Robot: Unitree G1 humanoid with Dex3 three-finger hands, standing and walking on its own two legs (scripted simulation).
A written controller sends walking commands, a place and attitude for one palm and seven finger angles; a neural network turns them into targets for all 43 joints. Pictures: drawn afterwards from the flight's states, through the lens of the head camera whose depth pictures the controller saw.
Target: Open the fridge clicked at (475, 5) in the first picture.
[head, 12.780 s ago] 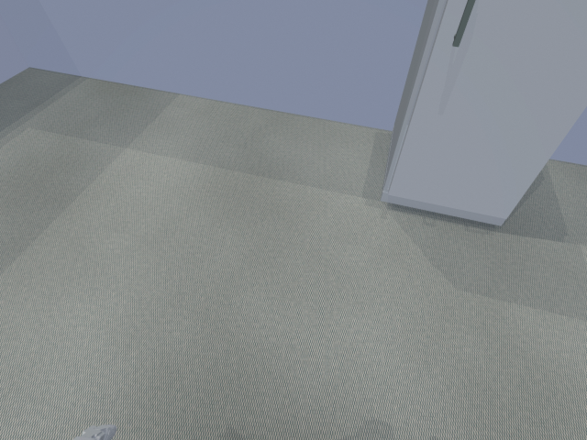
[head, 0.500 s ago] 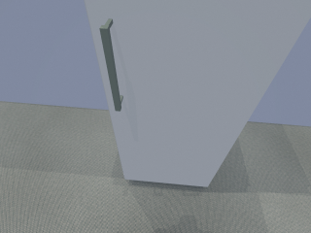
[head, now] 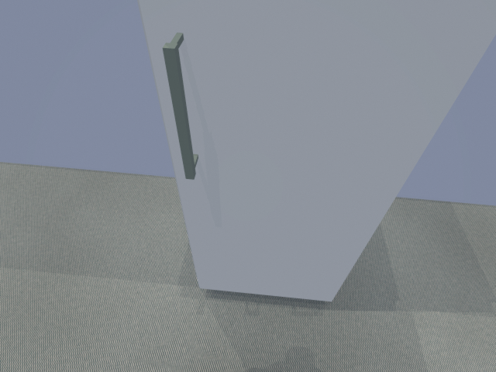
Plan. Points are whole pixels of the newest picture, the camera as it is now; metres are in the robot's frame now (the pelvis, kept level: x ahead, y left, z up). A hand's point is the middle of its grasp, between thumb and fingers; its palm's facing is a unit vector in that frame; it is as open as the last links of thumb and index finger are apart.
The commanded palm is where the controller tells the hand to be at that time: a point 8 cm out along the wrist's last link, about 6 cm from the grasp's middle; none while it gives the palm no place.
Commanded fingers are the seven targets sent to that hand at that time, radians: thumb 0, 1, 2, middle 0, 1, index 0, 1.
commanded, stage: look again from close up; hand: left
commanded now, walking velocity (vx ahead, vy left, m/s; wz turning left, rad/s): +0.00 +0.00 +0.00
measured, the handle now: (185, 116) +0.50 +0.16 +0.15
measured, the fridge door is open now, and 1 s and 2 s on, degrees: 0 0 0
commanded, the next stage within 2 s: raise the hand to about handle height in 0.18 s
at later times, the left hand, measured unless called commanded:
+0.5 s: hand (98, 323) +0.19 +0.24 -0.01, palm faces +0.19 -0.98 -0.09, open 7.7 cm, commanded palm +0.11 +0.29 -0.04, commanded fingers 0.00 0.62 0.78 -0.22 -0.48 -0.22 -0.48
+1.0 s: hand (81, 316) +0.19 +0.26 +0.02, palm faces +0.01 -1.00 -0.08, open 10.4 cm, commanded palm +0.15 +0.31 +0.04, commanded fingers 0.00 0.04 0.53 -0.26 -0.86 -0.26 -0.86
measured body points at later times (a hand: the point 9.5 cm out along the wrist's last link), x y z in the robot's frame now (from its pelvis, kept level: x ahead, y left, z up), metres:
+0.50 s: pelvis -0.03 +0.00 -0.03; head +0.00 +0.00 +0.42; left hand +0.17 +0.30 +0.00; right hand +0.12 -0.25 -0.12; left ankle -0.04 +0.11 -0.75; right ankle +0.02 -0.11 -0.75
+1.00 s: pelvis -0.03 +0.01 -0.05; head +0.01 +0.01 +0.40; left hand +0.18 +0.31 +0.03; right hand +0.16 -0.22 -0.11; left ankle -0.04 +0.11 -0.75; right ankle +0.02 -0.11 -0.75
